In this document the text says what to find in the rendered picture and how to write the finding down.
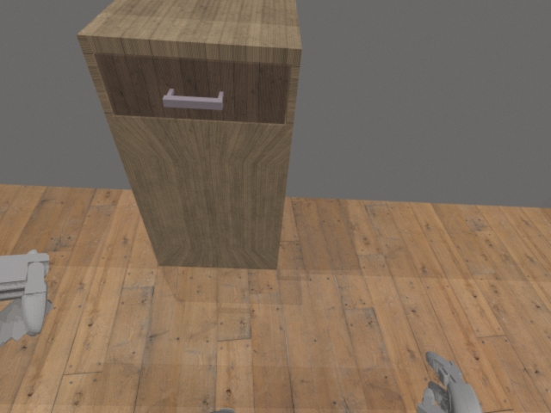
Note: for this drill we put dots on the left robot hand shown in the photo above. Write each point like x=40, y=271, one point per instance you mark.
x=22, y=279

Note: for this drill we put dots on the handle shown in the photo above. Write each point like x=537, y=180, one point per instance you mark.
x=171, y=101

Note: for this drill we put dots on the drawer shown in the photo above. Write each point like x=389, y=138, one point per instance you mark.
x=136, y=85

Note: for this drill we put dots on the right robot hand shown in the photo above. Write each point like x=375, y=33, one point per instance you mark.
x=459, y=397

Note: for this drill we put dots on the cabinet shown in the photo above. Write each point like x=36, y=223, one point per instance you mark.
x=211, y=193

